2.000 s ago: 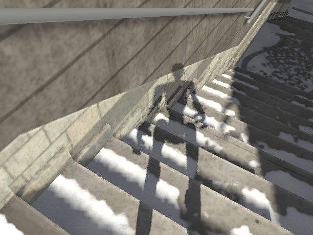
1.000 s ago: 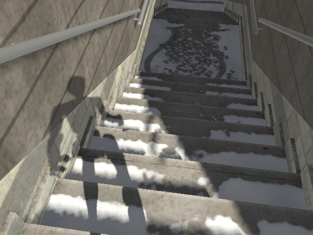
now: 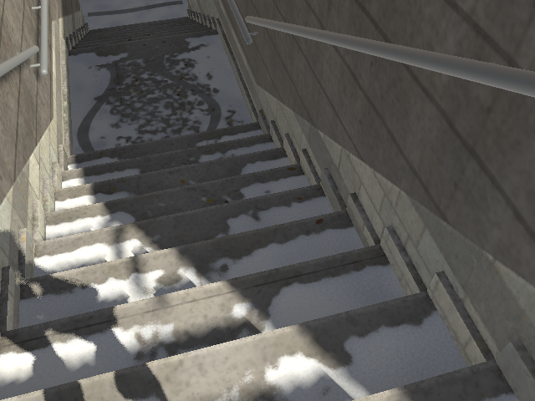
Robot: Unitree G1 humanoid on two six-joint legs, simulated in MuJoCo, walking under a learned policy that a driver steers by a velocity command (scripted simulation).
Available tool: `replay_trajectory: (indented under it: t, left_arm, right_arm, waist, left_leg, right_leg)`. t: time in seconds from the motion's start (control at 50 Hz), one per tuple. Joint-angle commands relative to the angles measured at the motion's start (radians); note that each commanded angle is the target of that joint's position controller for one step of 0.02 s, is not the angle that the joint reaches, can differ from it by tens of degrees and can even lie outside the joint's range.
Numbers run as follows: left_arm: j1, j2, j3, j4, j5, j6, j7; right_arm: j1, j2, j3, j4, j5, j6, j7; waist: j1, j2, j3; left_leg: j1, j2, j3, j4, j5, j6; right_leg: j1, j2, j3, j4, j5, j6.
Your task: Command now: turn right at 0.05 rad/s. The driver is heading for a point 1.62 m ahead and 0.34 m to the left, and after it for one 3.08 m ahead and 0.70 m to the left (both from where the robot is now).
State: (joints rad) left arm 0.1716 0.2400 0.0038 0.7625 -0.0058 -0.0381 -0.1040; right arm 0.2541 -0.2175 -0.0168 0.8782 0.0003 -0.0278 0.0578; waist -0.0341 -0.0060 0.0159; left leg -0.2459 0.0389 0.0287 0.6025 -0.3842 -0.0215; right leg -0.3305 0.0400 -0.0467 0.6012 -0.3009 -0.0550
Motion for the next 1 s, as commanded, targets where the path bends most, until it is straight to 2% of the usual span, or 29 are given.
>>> replay_trajectory:
  t: [0.02,0.08,0.12,0.16,0.3,0.32,0.36,0.4,0.44,0.5,0.52,0.54,0.58,0.62,0.64,0.66,0.7,0.72,0.74,0.76,0.78,0.8,0.82,0.84,0.86,0.88,0.92,0.96,1.0]
  left_arm:
    - [0.033,0.043,0.009,-0.033,0.003,0.055,0.094]
    - [0.027,0.073,0.015,0.003,0.002,0.086,0.117]
    - [0.027,0.104,0.031,0.024,0.009,0.102,0.106]
    - [0.021,0.125,0.042,0.032,0.012,0.107,0.096]
    - [0.044,0.133,0.061,0.091,0.017,0.069,0.097]
    - [0.012,0.125,0.06,0.088,0.015,0.064,0.098]
    - [-0.052,0.084,0.051,0.065,0.035,0.041,0.1]
    - [-0.133,0.116,0.062,0.045,0.045,0.028,0.109]
    - [-0.081,0.138,0.076,0.082,0.036,0.022,0.107]
    - [0.012,0.113,0.081,0.14,0.034,0.034,0.093]
    - [-0.028,0.118,0.087,0.131,0.025,0.034,0.102]
    - [-0.102,0.144,0.096,0.108,0.016,0.032,0.106]
    - [-0.161,0.117,0.084,0.093,0.037,0.012,0.107]
    - [-0.14,0.046,0.052,0.125,-0.001,0.002,0.067]
    - [-0.07,0.039,0.048,0.154,-0.017,0.004,0.051]
    - [-0.02,0.044,0.045,0.176,-0.012,0.01,0.049]
    - [0.212,0.095,0.062,0.267,0.018,0.009,0.07]
    - [0.391,0.156,0.084,0.327,0.038,0.005,0.08]
    - [0.448,0.205,0.089,0.351,0.053,-0.001,0.079]
    - [0.449,0.279,0.082,0.339,0.055,-0.001,0.063]
    - [0.395,0.259,0.08,0.301,0.004,0.016,0.054]
    - [0.302,0.221,0.07,0.266,-0.02,0.029,0.073]
    - [0.169,0.218,0.064,0.211,-0.026,0.031,0.112]
    - [0.102,0.172,0.049,0.175,-0.016,0.029,0.144]
    - [0.038,0.134,0.026,0.14,0.011,0.03,0.158]
    - [0.035,0.135,0.023,0.154,0.036,0.03,0.166]
    - [0.113,0.124,0.012,0.182,0.027,0.028,0.17]
    - [0.165,0.089,-0.005,0.21,0.004,0.022,0.179]
    - [0.212,0.103,-0.003,0.223,0.004,0.015,0.178]
  right_arm:
    - [0.056,-0.091,-0.022,-0.012,0.017,0.041,-0.056]
    - [0.028,-0.085,-0.022,-0.008,0.007,0.073,-0.069]
    - [0.04,-0.094,-0.028,0.008,-0.002,0.081,-0.062]
    - [0.038,-0.11,-0.033,0.009,-0.006,0.077,-0.055]
    - [0.105,-0.111,-0.043,0.035,-0.018,0.026,-0.061]
    - [0.151,-0.123,-0.047,0.05,-0.017,0.019,-0.062]
    - [0.273,-0.229,-0.083,0.097,-0.007,0.003,-0.072]
    - [0.321,-0.218,-0.085,0.117,-0.019,-0.009,-0.076]
    - [0.278,-0.207,-0.089,0.124,-0.023,-0.011,-0.078]
    - [0.173,-0.159,-0.069,0.106,-0.029,-0.016,-0.065]
    - [0.189,-0.149,-0.063,0.127,-0.035,-0.034,-0.078]
    - [0.22,-0.161,-0.063,0.131,-0.044,-0.044,-0.079]
    - [0.238,-0.145,-0.05,0.145,-0.031,-0.06,-0.086]
    - [0.152,-0.124,-0.041,0.126,-0.026,-0.074,-0.087]
    - [0.162,-0.143,-0.043,0.136,-0.025,-0.063,-0.092]
    - [0.156,-0.156,-0.044,0.139,-0.025,-0.051,-0.088]
    - [0.165,-0.153,-0.045,0.154,-0.024,-0.023,-0.093]
    - [0.193,-0.157,-0.049,0.169,-0.012,-0.006,-0.1]
    - [0.275,-0.104,-0.053,0.198,-0.002,0.01,-0.106]
    - [0.479,-0.04,-0.053,0.221,0.05,0.016,-0.132]
    - [0.463,-0.053,-0.039,0.199,0.054,0.016,-0.15]
    - [0.395,-0.057,-0.034,0.194,0.024,0.024,-0.155]
    - [0.309,-0.042,-0.018,0.151,-0.004,0.044,-0.134]
    - [0.148,-0.078,-0.02,0.094,-0.029,0.064,-0.111]
    - [0.029,-0.121,-0.026,0.04,-0.038,0.085,-0.099]
    - [-0.024,-0.114,-0.028,0.009,-0.05,0.096,-0.097]
    - [-0.004,-0.073,-0.018,0.001,-0.066,0.111,-0.095]
    - [-0.013,-0.015,0.003,-0.035,-0.061,0.114,-0.075]
    - [-0.016,-0.009,0.008,-0.054,-0.066,0.112,-0.062]
  waist:
    - [0.029,0.027,-0.131]
    - [0.029,0.001,-0.079]
    - [0.027,-0.015,-0.001]
    - [0.03,-0.021,0.106]
    - [0.013,-0.031,0.109]
    - [-0.009,0.007,0.118]
    - [-0.059,0.208,0.152]
    - [-0.093,0.136,0.162]
    - [-0.049,0.101,0.143]
    - [0.008,0.119,0.114]
    - [0.001,0.141,0.148]
    - [-0.039,0.131,0.149]
    - [-0.061,0.113,0.14]
    - [-0.055,0.023,0.091]
    - [-0.044,0.027,0.064]
    - [-0.032,0.035,0.055]
    - [0.072,-0.019,0.016]
    - [0.143,-0.051,-0.049]
    - [0.134,-0.196,-0.078]
    - [0.037,-0.254,-0.214]
    - [0.043,-0.223,-0.283]
    - [0.03,-0.195,-0.244]
    - [0.017,-0.272,-0.274]
    - [0.049,-0.216,-0.225]
    - [0.052,-0.126,-0.148]
    - [0.045,-0.096,-0.111]
    - [0.035,-0.098,-0.088]
    - [0.009,-0.1,0.008]
    - [0.012,-0.074,-0.014]
  left_leg:
    - [0.085,0.059,-0.062,-0.102,0.5,0.021]
    - [0.106,0.043,-0.053,-0.15,0.299,0.036]
    - [0.052,-0.002,-0.03,-0.163,-0.079,0.069]
    - [-0.023,-0.01,-0.037,-0.168,-0.228,0.093]
    - [0.014,-0.025,-0.077,-0.112,-0.174,0.127]
    - [0.066,0.004,-0.142,-0.156,-0.201,0.149]
    - [0.264,0.195,-0.427,-0.26,-0.062,0.245]
    - [0.381,0.289,-0.51,-0.245,0.227,0.314]
    - [0.373,0.306,-0.473,-0.224,0.287,0.31]
    - [0.134,0.204,-0.274,-0.154,0.475,0.236]
    - [0.177,0.231,-0.279,-0.113,0.482,0.201]
    - [0.278,0.216,-0.273,-0.086,0.393,0.203]
    - [0.249,0.189,-0.235,-0.02,0.429,0.187]
    - [-0.113,0.064,-0.08,0.023,0.077,0.111]
    - [-0.137,0.059,-0.084,0.072,0.012,0.109]
    - [-0.112,0.047,-0.081,0.161,0.008,0.109]
    - [-0.083,0.003,-0.049,0.477,0.06,0.108]
    - [-0.137,-0.042,-0.033,0.713,0.014,0.111]
    - [-0.306,-0.139,-0.039,1.017,-0.536,0.099]
    - [-0.45,-0.175,-0.107,1.341,-0.743,0.049]
    - [-0.554,-0.127,-0.157,1.317,-0.631,0.048]
    - [-0.561,-0.093,-0.121,1.314,-0.502,0.038]
    - [-0.571,-0.054,-0.084,1.382,-0.357,0.032]
    - [-0.557,-0.046,-0.062,1.398,-0.282,0.019]
    - [-0.483,-0.064,-0.093,1.265,-0.103,0.007]
    - [-0.486,-0.072,-0.112,1.25,-0.036,-0.001]
    - [-0.556,-0.106,-0.088,1.332,-0.025,-0.004]
    - [-0.681,-0.114,-0.088,1.234,0.104,-0.02]
    - [-0.767,-0.121,-0.09,1.253,0.123,-0.034]
  right_leg:
    - [0.199,-0.132,0.116,-0.075,0.556,-0.009]
    - [0.173,-0.122,0.115,-0.133,0.344,-0.007]
    - [0.118,-0.084,0.11,-0.169,-0.098,-0.037]
    - [0.034,-0.083,0.139,-0.214,-0.353,-0.049]
    - [-0.015,-0.109,0.228,-0.175,-0.356,-0.097]
    - [-0.079,-0.077,0.179,-0.101,-0.32,-0.084]
    - [-0.334,0.013,-0.011,0.188,-0.167,-0.028]
    - [-0.517,-0.041,0.037,0.306,-0.26,-0.016]
    - [-0.528,-0.114,0.103,0.385,-0.118,-0.009]
    - [-0.28,-0.074,0.013,0.384,0.046,0.011]
    - [-0.363,-0.141,0.155,0.357,0.224,0.016]
    - [-0.491,-0.119,0.141,0.294,0.247,0.021]
    - [-0.459,-0.124,0.125,0.154,0.353,0.026]
    - [0.041,-0.077,0.032,-0.123,0.873,0.049]
    - [0.133,-0.075,0.041,-0.139,0.947,0.057]
    - [0.163,-0.087,0.05,-0.2,0.969,0.061]
    - [0.327,-0.103,0.018,-0.375,1.014,0.068]
    - [0.515,-0.112,-0.024,-0.371,0.98,0.084]
    - [0.669,-0.191,0.042,-0.264,1.117,0.088]
    - [0.81,-0.377,0.139,0.073,1.727,0.078]
    - [0.766,-0.466,0.215,0.054,1.56,0.031]
    - [0.59,-0.455,0.256,-0.06,1.145,-0.018]
    - [0.445,-0.515,0.374,-0.2,0.611,-0.157]
    - [0.281,-0.515,0.432,-0.284,0.442,-0.246]
    - [0.067,-0.463,0.339,-0.312,0.302,-0.255]
    - [-0.041,-0.446,0.342,-0.31,0.138,-0.247]
    - [-0.107,-0.388,0.359,-0.329,-0.162,-0.217]
    - [-0.159,-0.338,0.355,-0.334,-0.409,-0.183]
    - [-0.1,-0.338,0.396,-0.347,-0.514,-0.18]
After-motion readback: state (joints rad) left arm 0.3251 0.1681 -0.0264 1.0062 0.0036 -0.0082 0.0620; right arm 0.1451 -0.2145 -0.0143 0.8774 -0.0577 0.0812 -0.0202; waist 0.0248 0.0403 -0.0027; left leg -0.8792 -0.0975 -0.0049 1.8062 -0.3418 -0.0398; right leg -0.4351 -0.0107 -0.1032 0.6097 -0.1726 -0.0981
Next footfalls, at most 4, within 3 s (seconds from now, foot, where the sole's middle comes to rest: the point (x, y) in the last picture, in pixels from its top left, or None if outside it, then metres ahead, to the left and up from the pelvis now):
0.74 right None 0.34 -0.18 -0.93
1.38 left None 0.23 0.09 -0.93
1.80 right None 0.38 -0.16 -0.93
2.26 left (248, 371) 0.69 0.06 -1.10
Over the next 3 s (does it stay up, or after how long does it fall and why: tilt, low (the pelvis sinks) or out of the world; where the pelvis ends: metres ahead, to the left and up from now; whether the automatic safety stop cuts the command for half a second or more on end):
stays up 0.97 -0.03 -0.51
